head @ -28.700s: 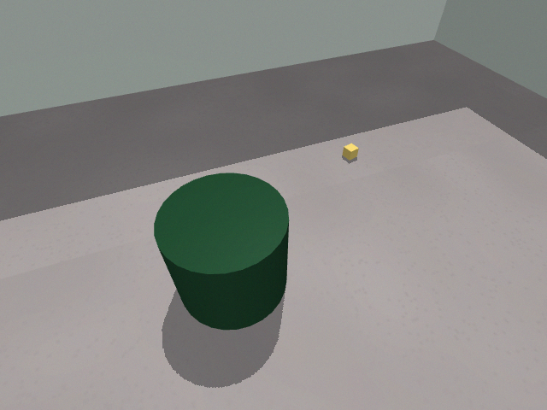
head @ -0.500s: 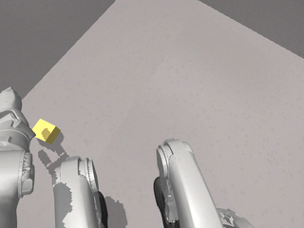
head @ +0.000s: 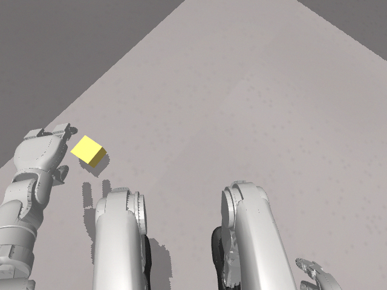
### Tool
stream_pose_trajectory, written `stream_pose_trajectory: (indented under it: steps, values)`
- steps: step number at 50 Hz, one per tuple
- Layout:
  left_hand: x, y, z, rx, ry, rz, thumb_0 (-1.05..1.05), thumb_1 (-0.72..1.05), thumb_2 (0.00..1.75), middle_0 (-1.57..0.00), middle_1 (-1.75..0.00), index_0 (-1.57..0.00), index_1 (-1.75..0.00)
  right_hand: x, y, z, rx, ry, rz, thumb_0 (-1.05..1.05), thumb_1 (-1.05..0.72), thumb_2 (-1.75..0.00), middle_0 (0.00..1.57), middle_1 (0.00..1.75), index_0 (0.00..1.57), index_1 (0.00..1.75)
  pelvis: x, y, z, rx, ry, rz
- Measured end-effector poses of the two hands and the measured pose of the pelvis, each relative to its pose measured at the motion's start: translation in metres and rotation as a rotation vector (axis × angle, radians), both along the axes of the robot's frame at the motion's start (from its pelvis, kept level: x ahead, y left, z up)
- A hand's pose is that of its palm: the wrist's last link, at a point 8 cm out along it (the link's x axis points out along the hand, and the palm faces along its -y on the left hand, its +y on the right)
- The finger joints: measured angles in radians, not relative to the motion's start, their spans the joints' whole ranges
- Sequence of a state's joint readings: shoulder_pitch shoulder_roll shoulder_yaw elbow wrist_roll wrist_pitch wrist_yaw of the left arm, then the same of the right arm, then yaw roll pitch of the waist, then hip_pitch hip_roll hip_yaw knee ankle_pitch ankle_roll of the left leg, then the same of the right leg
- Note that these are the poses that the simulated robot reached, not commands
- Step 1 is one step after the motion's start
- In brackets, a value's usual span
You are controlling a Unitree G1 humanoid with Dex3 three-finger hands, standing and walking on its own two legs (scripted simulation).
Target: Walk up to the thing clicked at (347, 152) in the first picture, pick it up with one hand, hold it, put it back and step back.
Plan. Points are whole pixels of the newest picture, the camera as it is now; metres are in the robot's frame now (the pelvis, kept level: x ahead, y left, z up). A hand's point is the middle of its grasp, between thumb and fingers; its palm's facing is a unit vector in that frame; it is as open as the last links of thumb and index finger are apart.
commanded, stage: home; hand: left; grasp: from above
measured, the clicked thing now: (89, 152) +0.46 +0.29 -0.33
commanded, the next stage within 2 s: none
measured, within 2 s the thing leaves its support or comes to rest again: neither
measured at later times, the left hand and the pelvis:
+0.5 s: hand (3, 233) +0.26 +0.24 +0.09, palm faces -0.19 -0.80 -0.57, open 7.6 cm; pelvis +0.02 +0.00 +0.18, yaw +4 degrees
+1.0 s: hand out of the picture +0.23 +0.20 +0.30, palm faces +0.17 -0.96 -0.21, open 7.6 cm; pelvis +0.09 +0.00 +0.34, yaw +7 degrees
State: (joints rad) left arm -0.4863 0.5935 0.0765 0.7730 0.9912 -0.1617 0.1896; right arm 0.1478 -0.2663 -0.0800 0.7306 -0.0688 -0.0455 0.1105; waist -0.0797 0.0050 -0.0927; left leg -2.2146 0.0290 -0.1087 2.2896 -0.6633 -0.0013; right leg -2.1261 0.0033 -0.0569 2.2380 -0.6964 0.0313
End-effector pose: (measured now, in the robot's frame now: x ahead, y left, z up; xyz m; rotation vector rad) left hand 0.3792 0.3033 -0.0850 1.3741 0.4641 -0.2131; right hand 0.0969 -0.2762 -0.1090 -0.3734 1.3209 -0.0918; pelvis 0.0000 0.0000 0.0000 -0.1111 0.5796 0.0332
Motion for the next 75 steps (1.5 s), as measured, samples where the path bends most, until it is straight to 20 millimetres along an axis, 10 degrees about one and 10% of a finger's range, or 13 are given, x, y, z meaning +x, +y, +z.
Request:
stream_pose_trajectory:
  steps: [10, 18, 46, 61, 75]
  values:
    - [-0.057, -0.006, 0.101, -0.216, 0.042, 0.130, 0.00, 0.58, 1.00, -0.25, -0.49, -0.24, -0.50, 0.100, 0.023, 0.084, 0.049, -0.297, 0.078, 0.01, -0.90, -0.90, 0.20, 0.30, 0.21, 0.30, 0.002, 0.002, 0.077, 0.009, -0.016, 0.013]
    - [-0.101, -0.021, 0.165, -0.429, 0.040, 0.293, 0.00, 0.74, 0.99, -0.24, -0.42, -0.23, -0.43, 0.141, 0.045, 0.155, 0.085, -0.454, 0.107, 0.01, -0.90, -0.90, 0.20, 0.30, 0.21, 0.30, 0.008, 0.001, 0.135, 0.023, -0.052, 0.034]
    - [-0.167, -0.060, 0.392, -0.954, 0.064, 0.880, 0.01, 0.85, 0.87, -0.20, -0.29, -0.20, -0.29, 0.141, 0.046, 0.374, 0.035, -0.657, -0.020, 0.01, -0.90, -0.90, 0.20, 0.30, 0.21, 0.30, 0.080, -0.001, 0.332, 0.077, -0.322, 0.091]
    - [-0.175, -0.060, 0.410, -1.000, 0.071, 0.922, 0.01, 0.83, 0.86, -0.19, -0.29, -0.19, -0.28, 0.181, 0.054, 0.407, 0.043, -0.785, 0.052, 0.01, -0.90, -0.90, 0.20, 0.30, 0.21, 0.30, 0.094, -0.001, 0.349, 0.095, -0.384, 0.106]
    - [-0.173, -0.057, 0.410, -0.997, 0.063, 0.905, 0.01, 0.78, 0.82, -0.19, -0.28, -0.19, -0.27, 0.173, 0.059, 0.401, 0.047, -0.740, 0.056, 0.01, -0.90, -0.90, 0.20, 0.30, 0.21, 0.30, 0.093, 0.002, 0.350, 0.094, -0.398, 0.103]
